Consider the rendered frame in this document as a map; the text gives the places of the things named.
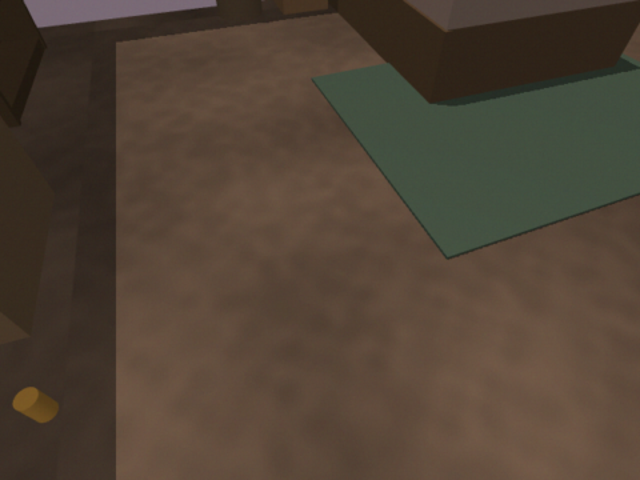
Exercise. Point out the bed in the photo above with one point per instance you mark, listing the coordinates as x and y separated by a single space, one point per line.
448 49

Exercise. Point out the bookshelf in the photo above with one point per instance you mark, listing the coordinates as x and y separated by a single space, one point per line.
21 51

